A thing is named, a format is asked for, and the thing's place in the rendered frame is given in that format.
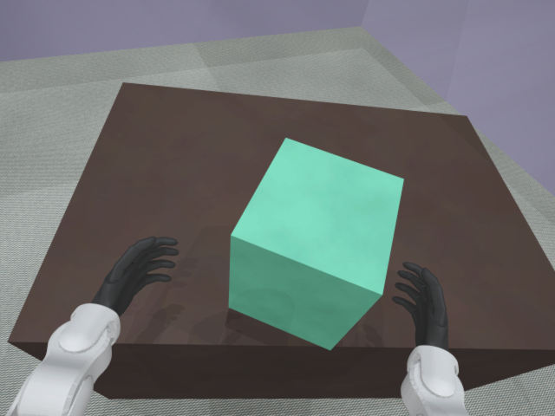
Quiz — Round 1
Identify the pedestal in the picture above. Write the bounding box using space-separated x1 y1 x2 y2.
7 82 555 400

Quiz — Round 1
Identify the robot left forearm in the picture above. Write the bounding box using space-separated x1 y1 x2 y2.
5 303 121 416

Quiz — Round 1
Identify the robot right forearm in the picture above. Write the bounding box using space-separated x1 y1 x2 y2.
401 345 469 416

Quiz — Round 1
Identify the carton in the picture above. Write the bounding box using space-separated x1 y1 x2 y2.
229 138 404 350

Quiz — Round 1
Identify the robot right hand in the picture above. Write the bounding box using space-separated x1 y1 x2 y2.
392 262 448 351

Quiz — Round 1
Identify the robot left hand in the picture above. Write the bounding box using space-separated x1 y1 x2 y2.
91 236 179 317

